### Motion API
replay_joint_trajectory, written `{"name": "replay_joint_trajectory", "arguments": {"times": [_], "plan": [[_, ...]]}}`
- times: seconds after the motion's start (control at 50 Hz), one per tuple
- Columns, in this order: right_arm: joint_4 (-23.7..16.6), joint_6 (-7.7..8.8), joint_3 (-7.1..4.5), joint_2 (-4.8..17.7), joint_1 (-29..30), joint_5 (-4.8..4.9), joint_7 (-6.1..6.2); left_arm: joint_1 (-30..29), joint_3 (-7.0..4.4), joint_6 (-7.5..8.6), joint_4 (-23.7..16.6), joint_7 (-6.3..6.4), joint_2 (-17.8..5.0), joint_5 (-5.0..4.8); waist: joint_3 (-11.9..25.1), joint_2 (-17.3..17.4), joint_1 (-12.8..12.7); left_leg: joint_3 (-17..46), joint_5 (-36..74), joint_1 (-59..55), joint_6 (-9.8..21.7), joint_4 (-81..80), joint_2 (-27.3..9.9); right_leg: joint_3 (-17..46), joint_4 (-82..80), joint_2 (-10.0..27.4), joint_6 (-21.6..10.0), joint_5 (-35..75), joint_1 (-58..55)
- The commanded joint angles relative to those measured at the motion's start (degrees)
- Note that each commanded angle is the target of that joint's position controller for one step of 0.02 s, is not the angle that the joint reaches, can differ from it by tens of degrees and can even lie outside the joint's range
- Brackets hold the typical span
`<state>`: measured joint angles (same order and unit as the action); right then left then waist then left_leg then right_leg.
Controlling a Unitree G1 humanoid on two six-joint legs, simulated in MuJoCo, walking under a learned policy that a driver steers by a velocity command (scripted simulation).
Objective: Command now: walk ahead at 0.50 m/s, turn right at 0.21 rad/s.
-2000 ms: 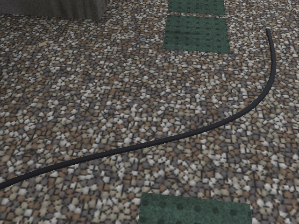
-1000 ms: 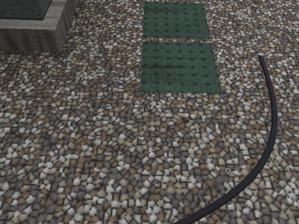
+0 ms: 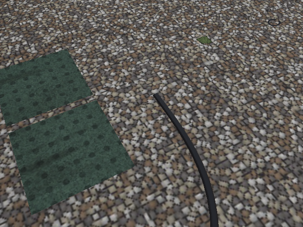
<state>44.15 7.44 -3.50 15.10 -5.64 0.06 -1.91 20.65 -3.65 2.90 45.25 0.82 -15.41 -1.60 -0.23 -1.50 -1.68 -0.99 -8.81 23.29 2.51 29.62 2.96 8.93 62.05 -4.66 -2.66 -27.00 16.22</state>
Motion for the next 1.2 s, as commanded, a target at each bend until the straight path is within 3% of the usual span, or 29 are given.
{"name": "replay_joint_trajectory", "arguments": {"times": [0.02, 0.06, 0.12, 0.16, 0.2, 0.28, 0.34, 0.36, 0.38, 0.4, 0.42, 0.44, 0.46, 0.52, 0.62, 0.68, 0.74, 0.76, 0.78, 0.8, 0.82, 0.84, 0.86, 0.88, 0.9, 0.94, 1.04, 1.12, 1.2], "plan": [[-0.63, -0.91, -1.45, 5.77, -7.49, -0.06, 0.30, -5.55, -1.34, 1.75, -6.47, -0.16, -7.34, 0.95, 0.96, 3.49, 4.47, 26.91, -9.14, -22.23, 11.17, -15.94, -19.13, -1.08, 8.61, 7.53, 0.27, 5.98, 26.98], [-0.41, -0.74, -0.84, 4.80, -6.46, -0.66, 0.34, -4.35, -1.29, 1.59, -6.36, -0.43, -5.54, 1.07, 0.69, 5.94, 2.04, 21.06, -1.48, -16.36, 10.37, -18.32, -16.03, -2.44, 3.36, 10.14, 0.43, 8.94, 21.84], [0.92, -0.42, -1.34, 7.22, -8.38, 0.08, 0.64, -6.29, -0.51, 1.37, -7.37, -0.38, -3.26, 1.35, 0.43, 6.29, 2.00, 15.67, 7.36, -14.83, 11.65, -20.69, -15.69, -4.69, -3.96, 11.28, 1.70, 11.97, 22.51], [1.46, -0.98, -1.48, 8.32, -8.96, 0.24, 1.06, -10.10, 0.01, 1.71, -8.60, -0.21, -2.26, 2.08, -0.30, 5.19, 2.43, 11.63, 22.13, -13.36, 11.13, -19.66, -14.20, -6.21, -12.34, 10.52, 2.93, 16.73, 20.48], [2.21, -1.86, -1.58, 8.97, -10.52, 0.67, 1.48, -12.73, 0.47, 2.14, -9.00, -0.48, -1.10, 2.11, 0.76, 5.72, 3.17, 7.13, 30.89, -12.20, 9.04, -17.20, -11.49, -7.76, -20.79, 7.99, 3.56, 23.50, 15.10], [3.68, -3.71, -1.71, 9.77, -14.75, 1.47, 2.18, -18.20, 0.00, 2.34, -10.33, -1.14, -2.59, 1.65, 1.75, 7.29, 4.78, 8.97, 28.28, -15.13, 7.16, -11.86, -11.49, -7.05, -29.99, 4.12, 3.68, 29.28, 10.83], [2.33, -4.64, -1.96, 10.16, -11.96, 1.87, 2.91, -13.98, -1.31, 2.76, -9.36, -1.07, -5.59, 2.19, 3.79, 7.95, 1.05, 12.71, 22.72, -15.48, 4.23, -4.12, -11.04, -6.07, -37.95, 3.90, 1.44, 31.56, 2.17], [1.54, -4.52, -1.58, 8.62, -11.90, 1.57, 2.94, -10.60, -2.05, 2.95, -8.65, -0.61, -7.84, 2.86, 6.46, 6.22, -0.21, 11.69, 19.32, -12.43, 2.03, 1.87, -7.97, -4.96, -39.80, 6.88, -0.45, 39.84, -5.93], [-0.98, -4.15, -0.41, 5.10, -10.63, 0.08, 2.92, -4.10, -2.93, 2.73, -8.55, 0.32, -12.09, 4.12, 13.80, -1.87, -2.57, 8.44, 1.34, -2.50, -0.80, 17.00, -3.39, 4.10, -35.23, 18.81, -4.69, 62.51, -20.59], [0.01, -4.03, 0.85, 1.52, -22.48, 0.38, 2.73, -4.12, -2.69, 1.50, -9.11, 0.18, -12.45, 4.13, 22.81, -15.36, 1.44, 5.84, -35.11, 9.98, -3.36, 32.67, 0.91, 16.99, -31.71, 33.34, -14.44, 74.68, -32.92], [1.16, -4.79, -0.46, 7.46, -23.26, 1.26, 2.69, -4.59, -2.18, 0.40, -9.62, -0.11, -9.12, 2.85, 24.14, -11.05, 0.13, 7.97, -32.77, 11.82, -4.42, 39.01, -2.02, 18.24, -34.87, 31.23, -14.83, 60.26, -28.79], [0.24, -5.82, -1.34, 9.24, -18.21, 1.74, 2.97, -7.26, -1.45, -0.13, -9.81, 0.00, -6.62, 2.21, 17.33, -7.59, 0.02, 6.25, -28.82, 15.52, -5.30, 41.60, -3.64, 12.82, -37.09, 27.37, -12.82, 48.76, -23.69], [-0.08, -7.12, -1.55, 8.65, -15.90, 1.58, 3.54, -10.70, -0.99, -0.57, -9.49, 0.14, -5.58, 2.04, 12.81, -5.17, 1.06, 5.13, -25.11, 16.14, -6.20, 41.15, -5.31, 9.15, -39.73, 24.57, -11.23, 39.49, -17.41], [-1.12, -10.43, -1.94, 6.69, -16.23, 0.90, 4.42, -17.31, -1.20, -0.93, -9.04, 0.15, -6.32, 3.44, 5.82, -7.72, 4.27, 2.75, -17.18, 7.34, -7.62, 39.28, -6.18, -0.25, -46.92, 20.38, -10.56, 27.22, 0.73], [-4.65, -10.64, -1.42, 4.89, -11.10, 0.33, 3.40, -18.48, -1.82, -0.81, -7.43, 1.09, -7.44, 2.76, 6.50, -6.17, 3.37, 1.36, -10.62, 2.53, -5.88, 25.24, -7.71, -6.47, -47.61, 21.70, -11.17, 27.35, 0.59], [-6.27, -10.73, -1.65, 6.24, -9.11, 0.46, 2.24, -17.65, -2.41, -1.55, -6.31, 1.08, -9.27, 2.09, 7.01, -6.47, 2.69, -0.32, -10.08, -0.90, -4.38, 18.82, -7.21, -7.54, -46.58, 23.35, -10.62, 26.32, -1.47], [-6.39, -10.86, -2.22, 6.78, -10.80, 0.34, 1.38, -17.87, -2.75, -2.36, -5.16, 0.90, -10.17, 0.65, 6.56, -5.85, 4.32, -3.10, -5.92, -7.12, -1.44, 6.88, -5.20, -9.73, -42.00, 22.98, -7.12, 22.22, -2.10], [-5.73, -10.82, -2.75, 7.60, -12.43, 0.04, 1.48, -16.33, -2.56, -2.68, -4.25, 0.90, -8.97, 0.39, 6.28, -4.09, 4.52, -3.06, -3.50, -11.01, 0.19, 2.47, -3.74, -11.64, -38.11, 21.18, -4.30, 18.14, -0.15], [-5.83, -10.71, -3.72, 10.75, -13.75, -0.26, 2.00, -13.56, -2.13, -3.09, -3.09, 0.69, -6.65, 0.82, 4.03, 4.20, 4.01, 5.18, 4.86, -14.80, 3.19, -5.51, -7.72, -16.27, -27.98, 16.73, 0.69, 10.76, 5.72], [-8.07, -10.70, -4.77, 17.23, -12.74, -0.18, 3.17, -12.52, -1.21, -3.21, -5.02, 0.23, -3.76, 3.42, 2.22, 22.35, 1.08, 25.94, 21.35, -20.51, 11.23, -8.43, -22.26, -20.21, -9.40, 7.63, 7.06, -9.72, 21.85], [-9.26, -9.42, -4.57, 17.63, -13.52, -2.38, 2.52, -19.73, -2.05, -2.90, -7.08, 0.85, -6.45, 3.11, 4.05, 17.99, 6.06, 31.48, 16.67, -14.52, 17.60, -12.26, -25.10, -9.48, 0.20, 4.52, 6.43, -11.90, 24.92], [-9.37, -8.17, -4.21, 16.31, -11.37, -2.73, 2.19, -20.80, -2.59, -3.01, -7.12, 1.24, -7.78, 1.80, 3.12, 12.75, 4.82, 27.04, 11.53, -13.37, 15.39, -12.84, -22.04, -6.68, 3.73, 5.56, 5.16, -6.62, 25.20], [-9.81, -7.53, -3.93, 14.74, -7.62, -1.43, 2.39, -18.71, -2.94, -3.28, -6.00, 1.69, -7.88, 1.62, 2.64, 10.03, 2.58, 23.32, 8.31, -13.11, 11.88, -12.21, -19.15, -5.73, 3.42, 6.35, 4.51, -0.90, 25.59], [-10.44, -7.49, -3.17, 12.35, -5.21, -0.29, 2.69, -17.32, -3.21, -3.60, -4.59, 2.19, -8.15, 2.13, 3.23, 8.78, 1.75, 21.05, 7.69, -13.03, 9.69, -11.63, -17.51, -5.35, 3.22, 6.80, 4.73, 2.29, 24.84], [-10.93, -7.59, -2.75, 11.54, -3.85, 0.09, 3.08, -16.39, -3.34, -3.66, -4.33, 2.35, -8.14, 2.55, 3.79, 9.38, 0.99, 19.49, 10.14, -11.82, 9.18, -11.19, -16.26, -5.51, 4.13, 6.35, 5.20, 4.96, 22.84], [-11.45, -7.80, -2.24, 10.41, -4.56, -0.20, 3.63, -15.41, -3.26, -3.23, -4.23, 2.04, -7.32, 2.10, 5.86, 8.82, 0.71, 18.35, 13.36, -13.03, 9.32, -10.51, -14.75, -5.39, 3.95, 5.21, 5.79, 7.93, 20.84], [-11.95, -8.49, -3.04, 11.95, -6.88, 0.31, 4.49, -18.27, -2.18, -2.48, -5.27, 1.38, -5.41, 1.64, 5.89, 9.52, 2.72, 21.13, 10.55, -17.07, 9.77, -8.93, -13.75, -4.16, -11.49, 4.08, 7.29, 9.31, 18.97], [-13.03, -9.19, -3.50, 12.81, -6.11, 0.18, 3.95, -17.99, -2.16, -1.86, -5.34, 0.38, -6.23, 1.13, 5.33, 10.80, 3.14, 25.52, 9.99, -13.64, 10.81, -8.24, -13.35, -3.97, -19.23, 2.66, 7.05, 6.65, 12.11], [-13.52, -9.62, -2.90, 11.47, -4.24, 0.60, 3.44, -15.18, -2.05, -1.13, -4.78, -0.73, -6.59, 1.00, 6.99, 10.98, 2.45, 27.49, 16.68, -14.80, 9.81, -4.71, -12.72, -5.13, -28.84, 3.03, 5.53, 8.51, 5.19]]}}
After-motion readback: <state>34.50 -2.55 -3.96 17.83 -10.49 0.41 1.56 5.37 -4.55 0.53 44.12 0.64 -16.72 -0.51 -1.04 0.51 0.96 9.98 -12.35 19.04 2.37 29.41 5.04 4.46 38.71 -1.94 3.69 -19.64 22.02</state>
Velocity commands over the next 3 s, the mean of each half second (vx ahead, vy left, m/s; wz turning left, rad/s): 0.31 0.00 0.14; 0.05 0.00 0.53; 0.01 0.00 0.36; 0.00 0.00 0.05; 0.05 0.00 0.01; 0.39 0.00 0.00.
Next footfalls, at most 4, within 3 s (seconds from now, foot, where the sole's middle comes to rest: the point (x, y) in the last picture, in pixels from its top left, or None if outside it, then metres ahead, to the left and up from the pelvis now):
0.36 right None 0.35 -0.13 -0.76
0.78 left None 0.24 0.11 -0.77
1.26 right None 0.35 -0.09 -0.76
1.56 left None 0.18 0.12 -0.76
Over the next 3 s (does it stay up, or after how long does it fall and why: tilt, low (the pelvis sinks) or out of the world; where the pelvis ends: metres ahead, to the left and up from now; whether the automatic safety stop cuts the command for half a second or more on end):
stays up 0.41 0.12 0.00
